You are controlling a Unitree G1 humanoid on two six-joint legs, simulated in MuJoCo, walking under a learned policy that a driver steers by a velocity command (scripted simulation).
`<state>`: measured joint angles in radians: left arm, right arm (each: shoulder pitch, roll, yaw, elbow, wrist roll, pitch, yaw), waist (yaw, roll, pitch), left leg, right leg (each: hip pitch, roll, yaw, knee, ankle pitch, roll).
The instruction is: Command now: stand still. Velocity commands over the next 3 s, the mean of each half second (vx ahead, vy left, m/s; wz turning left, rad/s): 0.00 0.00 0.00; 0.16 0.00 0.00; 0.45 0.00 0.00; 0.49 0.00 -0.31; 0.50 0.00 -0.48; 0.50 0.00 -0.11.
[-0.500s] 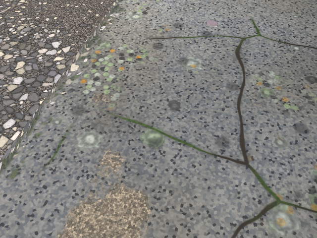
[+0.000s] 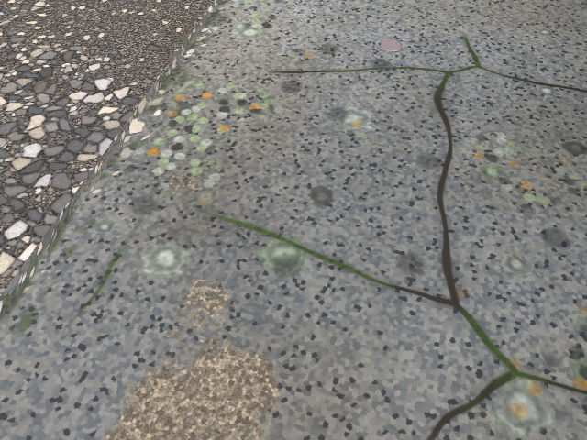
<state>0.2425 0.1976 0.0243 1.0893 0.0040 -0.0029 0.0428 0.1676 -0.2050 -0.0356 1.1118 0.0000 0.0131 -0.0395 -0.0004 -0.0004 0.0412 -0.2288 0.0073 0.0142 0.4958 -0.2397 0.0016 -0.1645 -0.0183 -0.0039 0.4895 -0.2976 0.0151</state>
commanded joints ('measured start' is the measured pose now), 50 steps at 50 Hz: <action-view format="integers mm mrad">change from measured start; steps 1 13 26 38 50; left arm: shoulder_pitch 49 95 130 153 510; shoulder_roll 93 74 61 66 155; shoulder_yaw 13 6 3 12 51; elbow -15 2 7 -12 39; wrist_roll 0 -2 -4 -21 -11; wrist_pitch -7 -9 -10 -20 -120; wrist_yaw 3 4 5 12 -35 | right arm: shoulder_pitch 16 53 86 130 -84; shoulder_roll -98 -84 -73 -92 -93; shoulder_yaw -13 -4 2 -12 -18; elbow -20 -4 -1 -9 -177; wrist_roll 0 1 3 21 31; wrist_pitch -7 -9 -10 -23 -143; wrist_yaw -3 -4 -5 -9 33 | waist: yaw -1 -2 -2 -4 144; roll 2 0 -1 19 -213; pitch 1 10 12 110 65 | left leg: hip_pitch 41 30 28 -95 -777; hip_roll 26 24 22 33 -7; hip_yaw -25 -25 -23 -67 -34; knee -83 -87 -83 -85 652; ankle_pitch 105 89 106 -507 -283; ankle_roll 26 26 27 90 51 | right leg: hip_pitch -81 -92 -95 -224 419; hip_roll -11 -8 -7 3 -370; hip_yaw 5 3 3 13 645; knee -97 -101 -99 -47 -243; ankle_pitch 101 89 103 -413 113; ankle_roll -16 -17 -18 -88 -307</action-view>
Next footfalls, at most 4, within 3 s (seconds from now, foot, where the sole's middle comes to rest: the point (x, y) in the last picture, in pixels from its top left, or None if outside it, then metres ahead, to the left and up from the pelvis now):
1.34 left None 0.43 0.10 -0.77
1.92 right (370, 348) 0.74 -0.16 -0.77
2.42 left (324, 245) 1.07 -0.06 -0.77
2.92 right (438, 212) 1.20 -0.41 -0.77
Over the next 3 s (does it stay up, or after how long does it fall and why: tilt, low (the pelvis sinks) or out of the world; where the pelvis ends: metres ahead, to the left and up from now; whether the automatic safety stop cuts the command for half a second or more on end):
stays up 1.14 -0.27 -0.01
